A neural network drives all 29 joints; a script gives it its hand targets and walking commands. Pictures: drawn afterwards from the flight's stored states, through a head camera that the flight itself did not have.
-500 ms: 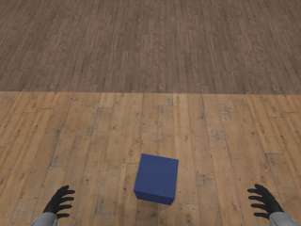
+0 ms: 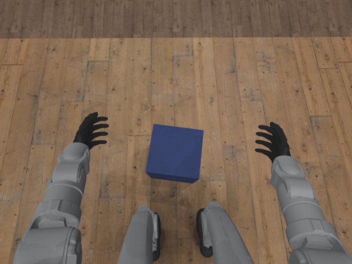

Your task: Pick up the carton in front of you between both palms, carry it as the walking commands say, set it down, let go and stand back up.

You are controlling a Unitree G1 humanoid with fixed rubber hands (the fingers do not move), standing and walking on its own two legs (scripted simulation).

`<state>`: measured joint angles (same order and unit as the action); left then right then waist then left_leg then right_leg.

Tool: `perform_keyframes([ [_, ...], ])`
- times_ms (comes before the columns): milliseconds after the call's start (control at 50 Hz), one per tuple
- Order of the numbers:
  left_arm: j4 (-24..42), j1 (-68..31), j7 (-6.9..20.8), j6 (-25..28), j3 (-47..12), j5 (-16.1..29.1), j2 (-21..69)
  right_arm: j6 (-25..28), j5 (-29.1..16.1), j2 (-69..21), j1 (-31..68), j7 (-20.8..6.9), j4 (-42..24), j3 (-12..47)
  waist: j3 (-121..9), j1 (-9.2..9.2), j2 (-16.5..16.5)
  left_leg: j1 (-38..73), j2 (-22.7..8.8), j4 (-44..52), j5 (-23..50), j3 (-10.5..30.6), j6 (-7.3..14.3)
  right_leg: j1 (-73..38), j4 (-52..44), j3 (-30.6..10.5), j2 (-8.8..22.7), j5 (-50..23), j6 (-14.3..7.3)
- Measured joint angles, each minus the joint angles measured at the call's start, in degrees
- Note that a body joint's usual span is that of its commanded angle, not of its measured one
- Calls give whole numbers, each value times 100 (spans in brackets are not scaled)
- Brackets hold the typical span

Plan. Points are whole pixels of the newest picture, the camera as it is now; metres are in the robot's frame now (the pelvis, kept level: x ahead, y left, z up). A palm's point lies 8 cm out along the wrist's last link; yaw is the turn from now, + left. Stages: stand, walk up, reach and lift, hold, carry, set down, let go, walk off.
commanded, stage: reach and lift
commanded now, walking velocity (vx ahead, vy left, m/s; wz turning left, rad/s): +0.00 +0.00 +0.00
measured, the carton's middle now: (174, 156) +0.44 -0.01 -0.56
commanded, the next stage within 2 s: none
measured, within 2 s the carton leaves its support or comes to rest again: neither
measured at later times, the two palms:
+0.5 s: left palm (114, 119) +0.49 +0.18 -0.20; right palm (241, 135) +0.42 -0.20 -0.19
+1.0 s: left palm (129, 144) +0.47 +0.17 -0.43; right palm (224, 154) +0.41 -0.20 -0.42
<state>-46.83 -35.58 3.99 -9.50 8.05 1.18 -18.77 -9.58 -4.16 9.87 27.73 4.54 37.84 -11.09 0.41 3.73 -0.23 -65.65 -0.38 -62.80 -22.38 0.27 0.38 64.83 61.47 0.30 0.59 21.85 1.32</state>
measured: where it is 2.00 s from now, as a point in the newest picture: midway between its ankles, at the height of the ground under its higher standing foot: (179, 243)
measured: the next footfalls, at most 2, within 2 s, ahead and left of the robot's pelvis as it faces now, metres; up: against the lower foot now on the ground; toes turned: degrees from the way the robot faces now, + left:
none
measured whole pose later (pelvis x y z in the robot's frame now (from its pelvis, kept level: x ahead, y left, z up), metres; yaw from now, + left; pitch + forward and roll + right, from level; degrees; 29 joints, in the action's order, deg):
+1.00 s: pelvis -0.06 +0.00 -0.26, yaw -3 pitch +43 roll -3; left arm -63.5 -73.9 -2.5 -2.8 1.3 10.5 -24.7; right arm -2.1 -12.4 10.6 63.9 10.3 52.6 -11.0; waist 8.0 3.6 0.8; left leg -129.2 -0.6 -115.4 -29.2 1.6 0.6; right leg 127.8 113.4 0.3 -0.6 28.6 2.2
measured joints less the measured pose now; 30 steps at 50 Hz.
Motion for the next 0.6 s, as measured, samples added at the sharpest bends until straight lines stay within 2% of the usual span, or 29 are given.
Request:
perform_keyframes([
  [180,-941,-2188,47,-78,87,-71,-216,-80,43,-264,1894,265,453,-517,-7,144,-20,-1486,60,-428,293,37,50,1439,404,27,53,-273,41],
  [280,-1288,-3031,46,-27,229,-278,-263,-9,230,-420,2573,311,596,-848,-76,213,-33,-2114,82,-539,378,56,68,2042,495,42,72,-354,62],
  [460,-1342,-3008,-85,340,608,-668,87,478,638,-648,2513,122,748,-1314,-555,148,-63,-3104,93,-947,188,44,97,3023,890,24,80,-165,91],
  [540,-1304,-2779,-237,507,557,-579,184,683,602,-607,2386,102,904,-1300,-796,66,-83,-3792,71,-1608,-116,61,92,3699,1526,31,55,126,98],
  [600,-1215,-2653,-363,632,366,-361,173,825,407,-502,2323,128,964,-1147,-868,9,-76,-4368,51,-2178,-328,78,83,4269,2083,30,26,328,104],
])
